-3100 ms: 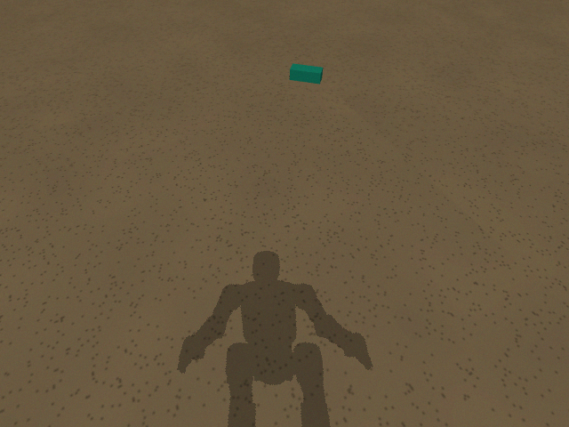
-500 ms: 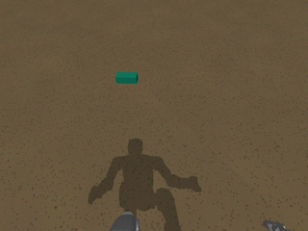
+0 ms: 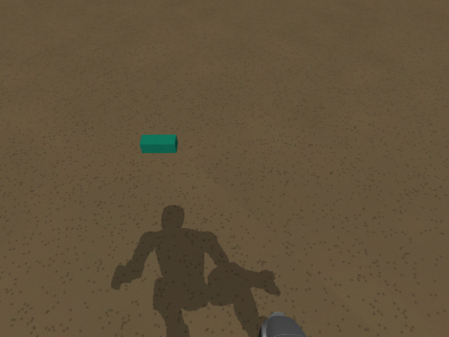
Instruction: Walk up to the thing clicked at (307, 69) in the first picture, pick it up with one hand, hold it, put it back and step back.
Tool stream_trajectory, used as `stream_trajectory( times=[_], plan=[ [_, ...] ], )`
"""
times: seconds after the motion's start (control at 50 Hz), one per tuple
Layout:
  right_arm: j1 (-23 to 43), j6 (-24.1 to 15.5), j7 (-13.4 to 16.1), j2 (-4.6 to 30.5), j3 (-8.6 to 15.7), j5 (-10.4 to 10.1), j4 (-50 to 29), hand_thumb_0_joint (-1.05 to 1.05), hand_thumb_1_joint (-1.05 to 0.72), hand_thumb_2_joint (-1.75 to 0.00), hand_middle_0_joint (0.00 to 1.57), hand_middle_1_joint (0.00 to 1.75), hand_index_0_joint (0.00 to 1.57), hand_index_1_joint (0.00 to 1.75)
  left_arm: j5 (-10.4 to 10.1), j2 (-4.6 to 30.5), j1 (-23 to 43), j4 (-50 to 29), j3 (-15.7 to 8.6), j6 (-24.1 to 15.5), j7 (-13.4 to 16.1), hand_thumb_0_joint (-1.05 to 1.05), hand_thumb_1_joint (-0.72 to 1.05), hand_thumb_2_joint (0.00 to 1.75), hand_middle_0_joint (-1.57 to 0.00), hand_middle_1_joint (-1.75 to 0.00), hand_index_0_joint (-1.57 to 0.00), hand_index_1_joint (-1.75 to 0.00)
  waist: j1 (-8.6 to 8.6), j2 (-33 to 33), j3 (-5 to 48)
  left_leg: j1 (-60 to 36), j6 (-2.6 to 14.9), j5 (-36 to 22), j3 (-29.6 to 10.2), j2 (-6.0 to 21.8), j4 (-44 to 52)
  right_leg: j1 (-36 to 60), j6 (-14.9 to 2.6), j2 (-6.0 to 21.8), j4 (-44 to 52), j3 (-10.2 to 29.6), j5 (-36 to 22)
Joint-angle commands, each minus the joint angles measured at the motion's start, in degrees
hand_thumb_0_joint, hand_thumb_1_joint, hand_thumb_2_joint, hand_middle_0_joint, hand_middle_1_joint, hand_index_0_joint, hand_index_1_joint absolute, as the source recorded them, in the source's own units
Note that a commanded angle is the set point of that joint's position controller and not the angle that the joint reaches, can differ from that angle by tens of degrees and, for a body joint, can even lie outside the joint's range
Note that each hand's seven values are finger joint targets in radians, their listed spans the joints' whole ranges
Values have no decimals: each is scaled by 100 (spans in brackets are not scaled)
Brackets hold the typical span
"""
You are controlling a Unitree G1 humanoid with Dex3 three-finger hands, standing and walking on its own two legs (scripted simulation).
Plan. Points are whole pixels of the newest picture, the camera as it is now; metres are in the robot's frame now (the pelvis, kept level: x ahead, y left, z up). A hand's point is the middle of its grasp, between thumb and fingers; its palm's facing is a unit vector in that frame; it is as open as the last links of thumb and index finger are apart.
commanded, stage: walk up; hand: left
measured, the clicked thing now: (159, 143) +1.29 +0.36 -0.73
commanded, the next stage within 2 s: none
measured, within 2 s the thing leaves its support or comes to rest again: neither
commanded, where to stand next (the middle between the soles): +0.90 +0.12 m, yaw +0 degrees
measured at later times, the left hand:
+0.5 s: hand (84, 293) +0.25 +0.30 -0.15, palm faces +0.04 -0.92 -0.38, open 7.4 cm
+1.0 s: hand (109, 185) +0.52 +0.31 -0.14, palm faces -0.01 -0.91 -0.42, open 7.4 cm
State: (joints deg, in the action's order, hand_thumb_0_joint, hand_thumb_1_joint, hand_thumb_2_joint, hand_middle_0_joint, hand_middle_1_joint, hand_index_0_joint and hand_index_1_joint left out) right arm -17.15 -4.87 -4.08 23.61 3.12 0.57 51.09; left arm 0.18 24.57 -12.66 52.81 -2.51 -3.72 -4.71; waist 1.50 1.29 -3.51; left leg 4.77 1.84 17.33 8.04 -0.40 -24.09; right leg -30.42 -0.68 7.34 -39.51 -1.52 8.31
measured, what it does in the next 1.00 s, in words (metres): walks ahead: right foot, then left foot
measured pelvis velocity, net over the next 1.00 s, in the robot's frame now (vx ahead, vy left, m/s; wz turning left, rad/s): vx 0.44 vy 0.02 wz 0.03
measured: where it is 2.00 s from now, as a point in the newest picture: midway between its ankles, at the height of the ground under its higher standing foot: (200, 216)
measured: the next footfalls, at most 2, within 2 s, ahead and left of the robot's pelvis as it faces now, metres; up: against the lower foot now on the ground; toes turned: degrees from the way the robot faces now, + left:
right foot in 0.10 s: +0.22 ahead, -0.14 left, +0.00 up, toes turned -5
left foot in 0.52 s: +0.39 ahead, +0.15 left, +0.00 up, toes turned +9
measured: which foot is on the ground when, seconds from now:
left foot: down 0.00-0.12, up 0.14-0.50, down 0.52-0.96, up 0.98-1.00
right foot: up 0.00-0.08, down 0.10-0.54, up 0.56-0.92, down 0.94-1.00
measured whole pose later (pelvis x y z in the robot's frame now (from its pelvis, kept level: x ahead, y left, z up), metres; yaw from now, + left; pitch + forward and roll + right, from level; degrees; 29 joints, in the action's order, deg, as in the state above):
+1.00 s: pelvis +0.44 +0.02 -0.02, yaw +2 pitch -3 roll +1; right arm -19.0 -2.4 -2.8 24.5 3.2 0.5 51.0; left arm 0.4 23.1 -13.2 52.5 -3.0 -5.5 -3.0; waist 0.9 -2.9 -4.4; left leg 10.5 2.1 27.3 3.9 2.6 -46.9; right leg -22.6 -1.6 2.8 -36.5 -4.9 10.9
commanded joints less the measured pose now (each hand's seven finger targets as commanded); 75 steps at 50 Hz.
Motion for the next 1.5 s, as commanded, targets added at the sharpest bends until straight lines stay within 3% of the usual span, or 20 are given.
stream_trajectory(
  times=[0.0, 0.06, 0.1, 0.24, 0.4, 0.48, 0.5, 0.52, 0.54, 0.64, 0.72, 0.9, 0.92, 0.96, 1.08, 1.26, 1.32, 1.34, 1.38, 1.48],
  plan=[
    [325, -118, 96, 1520, 457, -43, -578, 0, -90, -90, 20, 30, 20, 30, 25, 1027, 228, -345, -384, -156, 46, 0, 90, 90, -20, -30, -20, -30, -139, -577, 145, 909, 881, -590, -941, 1418, 574, 1288, -88, -290, 431, -256, -217],
    [100, -85, 126, 1125, 286, -20, -592, 0, -90, -90, 20, 30, 20, 30, 47, 1337, -835, -83, -533, -267, 188, 0, 90, 90, -20, -30, -20, -30, -698, 449, 797, 1388, 474, -1421, -333, 769, -1930, 3195, -339, -359, 1184, -32, 505],
    [-86, -50, 168, 1188, 246, -41, -635, 0, -90, -90, 20, 30, 20, 30, -36, 2147, -1313, -134, -689, -294, 292, 0, 90, 90, -20, -30, -20, -30, -846, 1367, 1049, 3436, 77, 1358, -568, -130, -4289, 4256, -1361, 1907, 2460, 3880, 1540],
    [-171, 138, 25, 1205, 342, 8, -100, 0, -90, -90, 20, 30, 20, 30, -29, 1455, -51, -568, -444, -317, 324, 0, 90, 90, -20, -30, -20, -30, -169, 731, 100, 2568, -169, -99, -998, 647, -3058, 1875, -1172, 827, 2723, 811, 732],
    [719, 71, -165, 1029, 396, 75, -316, 0, -90, -90, 20, 30, 20, 30, 16, 1634, -209, -562, -508, -333, 271, 0, 90, 90, -20, -30, -20, -30, -330, 496, 91, 1876, -134, -1029, -574, 698, -1027, 1826, -1043, 825, 2530, 363, 1258],
    [-317, 6, -46, 1313, 553, 106, 28, 0, -90, -90, 20, 30, 20, 30, 32, 1435, -128, -541, -372, -263, 289, 0, 90, 90, -20, -30, -20, -30, 338, -308, 508, -163, 84, -464, -289, 301, -684, 1128, -714, 519, 572, -107, -87],
    [-936, -34, 42, 1748, 699, 157, 164, 0, -90, -90, 20, 30, 20, 30, 7, 1055, -365, -576, -225, -244, 289, 0, 90, 90, -20, -30, -20, -30, 604, -1539, 822, -988, 415, 757, -1473, 933, -16, 328, -441, -26, -1378, -539, 63],
    [-955, -70, 97, 2216, 779, 109, -36, 0, -90, -90, 20, 30, 20, 30, -87, 851, -503, -632, -180, -215, 301, 0, 90, 90, -20, -30, -20, -30, 534, -2220, 681, -1373, 885, 1665, -4213, 2267, 1139, -1145, -203, -966, -2481, -350, 2045],
    [-731, -39, 93, 2244, 789, -58, -102, 0, -90, -90, 20, 30, 20, 30, -22, 1388, -289, -509, -275, -178, 401, 0, 90, 90, -20, -30, -20, -30, 488, -1413, 612, -832, 1336, 1770, -4529, 2551, 1199, -1065, -274, -543, -2991, 337, 2160],
    [146, -92, 174, 1494, 456, -77, -343, 0, -90, -90, 20, 30, 20, 30, -63, 1257, -831, -77, -259, -114, 272, 0, 90, 90, -20, -30, -20, -30, -106, -994, 239, 350, 1001, -414, -1827, 1662, 937, -192, -54, -33, -1918, 380, 1055],
    [-72, -120, 167, 1542, 470, -15, -427, 0, -90, -90, 20, 30, 20, 30, 19, 1060, -277, -287, -252, -85, 173, 0, 90, 90, -20, -30, -20, -30, 40, -951, 63, 265, 1261, -980, -1452, 1678, 949, -215, 94, 31, -811, 75, 890],
    [117, 14, 156, 1359, 379, -40, -697, 0, -90, -90, 20, 30, 20, 30, 44, 1100, -563, -187, -427, -207, 204, 0, 90, 90, -20, -30, -20, -30, -419, -233, 397, 1039, 705, -1248, -787, 1212, -706, 2287, -166, -582, 994, -371, 161],
    [-97, 4, 155, 1039, 264, -54, -715, 0, -90, -90, 20, 30, 20, 30, 66, 1339, -1091, -80, -522, -278, 285, 0, 90, 90, -20, -30, -20, -30, -665, 651, 767, 1404, 517, -1166, -429, 774, -2128, 3068, -316, -186, 1468, 302, 702],
    [-81, 90, 214, 1192, 269, -35, -715, 0, -90, -90, 20, 30, 20, 30, -32, 2054, -1327, -159, -631, -290, 359, 0, 90, 90, -20, -30, -20, -30, -751, 1143, 746, 3186, 122, 1413, -759, 2, -4085, 3590, -1308, 1853, 2469, 3814, 1740],
    [-221, 186, 107, 1191, 327, -9, -285, 0, -90, -90, 20, 30, 20, 30, -31, 1430, -416, -555, -426, -293, 388, 0, 90, 90, -20, -30, -20, -30, -218, 751, 74, 2636, -79, 242, -1029, 567, -3283, 2002, -1170, 861, 2491, 1137, 430],
    [564, 115, -81, 1039, 412, 70, -443, 0, -90, -90, 20, 30, 20, 30, 27, 1648, -424, -701, -490, -262, 294, 0, 90, 90, -20, -30, -20, -30, -364, 643, 16, 1818, -163, -457, -551, 571, -1177, 1491, -1115, 851, 2397, 705, 1876],
    [-128, 47, -14, 1164, 485, 110, -221, 0, -90, -90, 20, 30, 20, 30, 39, 1514, -178, -733, -392, -204, 299, 0, 90, 90, -20, -30, -20, -30, 147, 255, 233, 371, -69, -440, -323, 333, -844, 757, -847, 612, 1384, 350, 1616],
    [-756, 12, 59, 1409, 578, 100, 6, 0, -90, -90, 20, 30, 20, 30, 85, 1227, -278, -737, -279, -183, 302, 0, 90, 90, -20, -30, -20, -30, 450, -506, 543, -598, 61, 198, -588, 297, -721, 210, -672, 352, 155, 105, 1298],
    [-975, -57, 148, 2234, 736, 36, -209, 0, -90, -90, 20, 30, 20, 30, -26, 1068, -509, -694, -236, -119, 374, 0, 90, 90, -20, -30, -20, -30, 490, -1863, 453, -756, 1034, 2153, -4647, 2450, 1351, -1286, -226, -854, -2654, 71, 2245],
    [-45, -63, 235, 1470, 426, -59, -446, 0, -90, -90, 20, 30, 20, 30, -57, 1274, -1000, -184, -275, -77, 349, 0, 90, 90, -20, -30, -20, -30, -147, -1023, 106, 380, 952, -510, -1986, 1668, 824, -325, -87, -122, -2103, 499, 1116]
  ],
)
